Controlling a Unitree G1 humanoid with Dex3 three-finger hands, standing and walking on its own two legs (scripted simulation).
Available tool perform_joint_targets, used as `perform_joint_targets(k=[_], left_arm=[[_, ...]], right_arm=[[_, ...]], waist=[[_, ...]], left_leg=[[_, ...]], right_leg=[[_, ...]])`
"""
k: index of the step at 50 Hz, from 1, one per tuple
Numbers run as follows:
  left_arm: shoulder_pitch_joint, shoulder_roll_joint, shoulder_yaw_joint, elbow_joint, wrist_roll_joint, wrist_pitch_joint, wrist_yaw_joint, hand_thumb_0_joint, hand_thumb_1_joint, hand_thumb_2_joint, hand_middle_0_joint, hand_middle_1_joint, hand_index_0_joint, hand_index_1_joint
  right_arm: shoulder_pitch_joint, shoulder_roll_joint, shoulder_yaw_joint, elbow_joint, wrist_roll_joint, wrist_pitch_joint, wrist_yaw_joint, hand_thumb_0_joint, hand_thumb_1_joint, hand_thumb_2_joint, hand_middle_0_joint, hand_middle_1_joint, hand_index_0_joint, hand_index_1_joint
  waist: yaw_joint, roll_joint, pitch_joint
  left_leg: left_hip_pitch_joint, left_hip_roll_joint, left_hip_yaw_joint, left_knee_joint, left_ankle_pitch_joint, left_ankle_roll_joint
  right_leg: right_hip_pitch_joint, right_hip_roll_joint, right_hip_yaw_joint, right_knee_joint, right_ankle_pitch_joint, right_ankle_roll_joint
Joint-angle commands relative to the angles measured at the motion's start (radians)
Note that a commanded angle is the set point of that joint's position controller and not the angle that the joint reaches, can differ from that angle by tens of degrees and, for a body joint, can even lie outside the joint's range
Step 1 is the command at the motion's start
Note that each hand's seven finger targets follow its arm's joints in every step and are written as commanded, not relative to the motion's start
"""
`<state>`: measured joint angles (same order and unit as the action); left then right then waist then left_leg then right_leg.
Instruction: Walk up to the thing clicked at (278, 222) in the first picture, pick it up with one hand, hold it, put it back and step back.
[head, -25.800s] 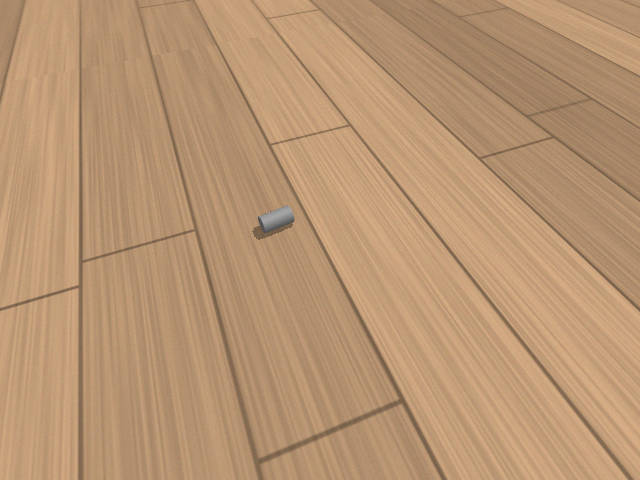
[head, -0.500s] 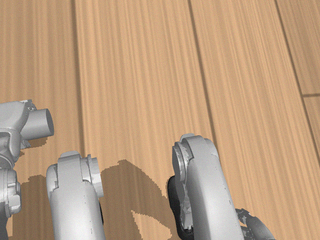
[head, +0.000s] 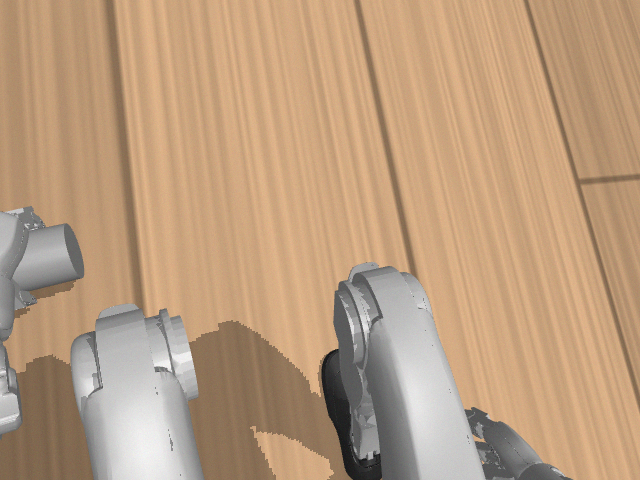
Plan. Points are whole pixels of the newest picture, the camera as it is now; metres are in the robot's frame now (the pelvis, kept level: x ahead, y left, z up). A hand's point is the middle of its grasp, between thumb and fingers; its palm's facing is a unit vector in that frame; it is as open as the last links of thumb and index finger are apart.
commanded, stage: rest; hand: left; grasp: from above
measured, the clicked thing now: (15, 264) +0.39 +0.32 -0.23
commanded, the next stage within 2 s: open in 0.54 s
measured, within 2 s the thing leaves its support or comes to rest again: rests again in 0.44 s
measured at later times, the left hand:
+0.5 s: hand (10, 270) +0.38 +0.33 -0.23, palm faces -0.44 -0.18 -0.88, open 10.2 cm
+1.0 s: hand (12, 267) +0.38 +0.32 -0.23, palm faces -0.43 -0.17 -0.89, open 11.0 cm
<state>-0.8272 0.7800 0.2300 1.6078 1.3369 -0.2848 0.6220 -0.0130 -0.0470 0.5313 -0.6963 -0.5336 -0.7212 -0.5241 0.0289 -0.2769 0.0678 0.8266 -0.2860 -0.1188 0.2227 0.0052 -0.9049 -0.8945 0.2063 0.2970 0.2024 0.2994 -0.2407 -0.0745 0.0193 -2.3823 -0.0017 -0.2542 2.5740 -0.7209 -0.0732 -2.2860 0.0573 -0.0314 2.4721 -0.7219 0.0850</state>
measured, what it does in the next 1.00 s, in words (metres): stands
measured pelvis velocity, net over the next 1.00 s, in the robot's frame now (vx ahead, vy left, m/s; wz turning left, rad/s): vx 0.00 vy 0.01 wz -0.05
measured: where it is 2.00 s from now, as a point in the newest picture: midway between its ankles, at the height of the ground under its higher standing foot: (269, 466)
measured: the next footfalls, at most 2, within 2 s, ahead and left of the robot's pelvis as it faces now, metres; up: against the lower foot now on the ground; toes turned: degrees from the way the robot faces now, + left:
none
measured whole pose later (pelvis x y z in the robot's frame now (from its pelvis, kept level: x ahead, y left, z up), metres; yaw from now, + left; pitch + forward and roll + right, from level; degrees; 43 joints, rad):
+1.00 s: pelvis +0.00 +0.01 -0.01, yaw -3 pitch +26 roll -12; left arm -0.84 0.85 0.21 1.71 1.33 -0.29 0.70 0.00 -0.08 0.70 -0.46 -0.74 -0.47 -0.73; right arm 0.02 -0.29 0.14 0.84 -0.34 -0.20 0.31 0.01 -0.90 -0.89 0.21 0.30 0.20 0.30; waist -0.27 -0.10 0.07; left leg -2.37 0.00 -0.29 2.63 -0.74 -0.05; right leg -2.25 0.07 -0.06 2.48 -0.72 0.09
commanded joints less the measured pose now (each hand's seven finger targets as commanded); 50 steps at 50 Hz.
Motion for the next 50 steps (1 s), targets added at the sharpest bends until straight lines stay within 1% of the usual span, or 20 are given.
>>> perform_joint_targets(k=[1, 7, 8, 10, 11, 12, 19, 22, 24, 27, 30, 31, 32, 35, 37, 40, 42, 44, 45, 50], left_arm=[[-0.261, 0.237, -0.005, -0.099, -0.021, 0.005, 0.049, 0.000, 0.760, 0.852, -1.102, -0.683, -1.100, -0.684], [-0.243, 0.232, -0.019, -0.078, -0.021, 0.005, 0.051, 0.000, 0.747, 0.827, -1.096, -0.664, -1.094, -0.665], [-0.261, 0.276, 0.014, -0.063, -0.024, 0.003, 0.058, 0.000, 0.774, 0.819, -1.107, -0.671, -1.110, -0.667], [-0.247, 0.276, 0.012, -0.079, -0.023, 0.000, 0.067, 0.000, 0.745, 0.840, -1.093, -0.677, -1.092, -0.678], [-0.251, 0.233, -0.016, -0.066, -0.022, 0.001, 0.068, 0.000, 0.761, 0.828, -1.102, -0.675, -1.103, -0.673], [-0.237, 0.280, 0.023, -0.072, -0.018, -0.001, 0.075, 0.000, 0.757, 0.815, -1.092, -0.684, -1.097, -0.678], [-0.230, 0.279, 0.024, -0.043, -0.014, 0.003, 0.091, 0.000, 0.725, 0.829, -1.078, -0.670, -1.075, -0.672], [-0.217, 0.270, 0.014, -0.041, -0.016, 0.003, 0.093, 0.000, 0.694, 0.821, -1.054, -0.673, -1.052, -0.675], [-0.256, 0.252, -0.013, -0.023, -0.017, 0.000, 0.089, 0.000, 0.693, 0.775, -1.037, -0.671, -1.043, -0.664], [-0.218, 0.306, 0.039, -0.004, -0.015, 0.000, 0.101, 0.000, 0.671, 0.804, -1.033, -0.661, -1.031, -0.662], [-0.228, 0.285, 0.009, 0.019, -0.015, 0.000, 0.100, 0.000, 0.677, 0.815, -1.033, -0.686, -1.033, -0.686], [-0.249, 0.246, -0.032, 0.009, -0.017, -0.003, 0.092, 0.000, 0.663, 0.822, -1.024, -0.695, -1.023, -0.695], [-0.242, 0.298, 0.005, 0.033, -0.020, -0.003, 0.098, 0.000, 0.650, 0.812, -1.012, -0.685, -1.011, -0.686], [-0.225, 0.310, 0.008, 0.018, -0.022, -0.004, 0.102, 0.000, 0.410, 0.745, -0.772, -0.705, -0.771, -0.694], [-0.251, 0.287, -0.018, 0.015, -0.016, -0.007, 0.096, 0.000, 0.250, 0.707, -0.621, -0.710, -0.637, -0.693], [-0.236, 0.308, 0.003, 0.016, -0.019, -0.012, 0.101, 0.000, 0.022, 0.735, -0.511, -0.747, -0.524, -0.733], [-0.214, 0.313, 0.013, 0.021, -0.019, -0.013, 0.110, 0.000, -0.036, 0.708, -0.452, -0.761, -0.472, -0.740], [-0.263, 0.267, -0.045, -0.002, -0.025, -0.010, 0.104, 0.000, -0.127, 0.735, -0.385, -0.786, -0.401, -0.769], [-0.255, 0.305, -0.014, 0.002, -0.026, -0.009, 0.108, 0.000, -0.131, 0.726, -0.365, -0.809, -0.388, -0.784], [-0.231, 0.309, -0.008, 0.022, -0.019, 0.005, 0.112, 0.000, -0.223, 0.833, -0.306, -0.865, -0.317, -0.852]], right_arm=[[0.158, -0.262, -0.065, -0.022, -0.001, -0.015, -0.002, 0.000, -0.898, -0.898, 0.200, 0.300, 0.200, 0.300], [0.156, -0.269, -0.059, -0.008, -0.004, -0.026, 0.006, 0.000, -0.899, -0.899, 0.200, 0.300, 0.200, 0.300], [0.156, -0.285, -0.059, -0.008, -0.011, -0.029, 0.010, 0.000, -0.898, -0.898, 0.200, 0.300, 0.200, 0.300], [0.145, -0.285, -0.057, -0.011, -0.005, -0.031, 0.012, 0.000, -0.900, -0.899, 0.200, 0.300, 0.200, 0.300], [0.142, -0.276, -0.049, -0.014, -0.007, -0.034, 0.017, 0.000, -0.900, -0.899, 0.200, 0.300, 0.200, 0.300], [0.150, -0.293, -0.057, -0.006, -0.010, -0.034, 0.017, 0.000, -0.900, -0.899, 0.200, 0.300, 0.200, 0.300], [0.142, -0.298, -0.049, -0.012, -0.018, -0.047, 0.035, 0.000, -0.900, -0.900, 0.200, 0.300, 0.200, 0.300], [0.130, -0.299, -0.046, -0.016, -0.022, -0.048, 0.041, 0.000, -0.900, -0.900, 0.200, 0.300, 0.200, 0.300], [0.127, -0.300, -0.035, -0.025, -0.030, -0.058, 0.050, 0.000, -0.900, -0.900, 0.200, 0.300, 0.200, 0.300], [0.145, -0.309, -0.033, -0.009, -0.030, -0.056, 0.051, 0.000, -0.900, -0.900, 0.200, 0.300, 0.200, 0.300], [0.129, -0.310, -0.028, -0.013, -0.036, -0.059, 0.056, 0.000, -0.900, -0.901, 0.200, 0.300, 0.200, 0.300], [0.119, -0.303, -0.025, -0.030, -0.039, -0.067, 0.058, 0.000, -0.902, -0.901, 0.200, 0.300, 0.200, 0.300], [0.124, -0.312, -0.020, -0.010, -0.037, -0.067, 0.057, 0.000, -0.900, -0.901, 0.200, 0.300, 0.200, 0.300], [0.131, -0.308, -0.019, -0.003, -0.039, -0.069, 0.057, 0.000, -0.892, -0.896, 0.201, 0.301, 0.201, 0.301], [0.130, -0.314, -0.015, -0.012, -0.046, -0.078, 0.064, 0.000, -0.889, -0.895, 0.201, 0.301, 0.201, 0.301], [0.138, -0.321, -0.015, -0.010, -0.041, -0.084, 0.065, 0.000, -0.891, -0.896, 0.201, 0.301, 0.201, 0.301], [0.142, -0.311, -0.003, -0.005, -0.048, -0.083, 0.070, 0.000, -0.889, -0.895, 0.201, 0.301, 0.201, 0.301], [0.111, -0.316, -0.011, -0.020, -0.044, -0.093, 0.070, 0.000, -0.891, -0.896, 0.201, 0.301, 0.201, 0.301], [0.122, -0.329, -0.013, -0.011, -0.043, -0.092, 0.069, 0.000, -0.889, -0.895, 0.201, 0.301, 0.201, 0.301], [0.138, -0.313, -0.002, -0.008, -0.043, -0.097, 0.077, 0.000, -0.888, -0.895, 0.201, 0.301, 0.201, 0.301]], waist=[[-0.003, 0.381, -0.643], [-0.002, 0.387, -0.630], [-0.021, 0.369, -0.623], [-0.007, 0.380, -0.624], [-0.012, 0.379, -0.603], [-0.012, 0.391, -0.618], [-0.021, 0.393, -0.609], [-0.013, 0.421, -0.610], [-0.040, 0.426, -0.569], [-0.026, 0.393, -0.579], [-0.039, 0.401, -0.546], [-0.048, 0.394, -0.544], [-0.045, 0.372, -0.547], [-0.034, 0.382, -0.558], [-0.056, 0.375, -0.539], [-0.047, 0.397, -0.554], [-0.041, 0.395, -0.564], [-0.054, 0.387, -0.543], [-0.050, 0.390, -0.553], [-0.046, 0.389, -0.541]], left_leg=[[0.498, 0.012, 0.189, -0.241, 0.212, 0.080], [0.498, 0.012, 0.183, -0.243, 0.185, 0.079], [0.494, 0.013, 0.179, -0.232, 0.189, 0.081], [0.490, 0.014, 0.178, -0.238, 0.186, 0.079], [0.494, 0.010, 0.179, -0.246, 0.173, 0.077], [0.507, 0.016, 0.171, -0.246, 0.200, 0.077], [0.512, 0.017, 0.166, -0.232, 0.210, 0.073], [0.523, 0.018, 0.158, -0.249, 0.205, 0.069], [0.508, 0.020, 0.153, -0.237, 0.196, 0.070], [0.489, 0.020, 0.150, -0.238, 0.200, 0.072], [0.480, 0.021, 0.145, -0.240, 0.173, 0.072], [0.477, 0.022, 0.147, -0.229, 0.174, 0.074], [0.460, 0.023, 0.142, -0.227, 0.164, 0.077], [0.466, 0.021, 0.148, -0.225, 0.164, 0.075], [0.469, 0.023, 0.143, -0.218, 0.169, 0.076], [0.497, 0.024, 0.141, -0.226, 0.185, 0.071], [0.493, 0.024, 0.141, -0.228, 0.193, 0.071], [0.476, 0.025, 0.143, -0.218, 0.168, 0.072], [0.476, 0.024, 0.139, -0.225, 0.169, 0.074], [0.478, 0.025, 0.140, -0.216, 0.185, 0.072]], right_leg=[[0.310, 0.013, -0.171, -0.216, 0.287, -0.095], [0.308, 0.019, -0.178, -0.219, 0.261, -0.093], [0.301, 0.016, -0.189, -0.208, 0.267, -0.090], [0.312, 0.019, -0.183, -0.214, 0.265, -0.094], [0.291, 0.019, -0.192, -0.209, 0.248, -0.091], [0.302, 0.020, -0.200, -0.201, 0.274, -0.089], [0.301, 0.023, -0.202, -0.188, 0.288, -0.087], [0.288, 0.025, -0.211, -0.181, 0.277, -0.088], [0.271, 0.025, -0.217, -0.171, 0.275, -0.084], [0.311, 0.026, -0.209, -0.191, 0.277, -0.086], [0.281, 0.028, -0.215, -0.181, 0.251, -0.086], [0.284, 0.030, -0.207, -0.191, 0.259, -0.087], [0.288, 0.031, -0.210, -0.195, 0.250, -0.087], [0.308, 0.032, -0.201, -0.201, 0.243, -0.087], [0.297, 0.030, -0.212, -0.192, 0.252, -0.083], [0.311, 0.033, -0.212, -0.190, 0.268, -0.086], [0.327, 0.034, -0.216, -0.188, 0.273, -0.086], [0.302, 0.033, -0.210, -0.196, 0.253, -0.088], [0.308, 0.034, -0.214, -0.202, 0.254, -0.087], [0.308, 0.032, -0.215, -0.185, 0.269, -0.088]])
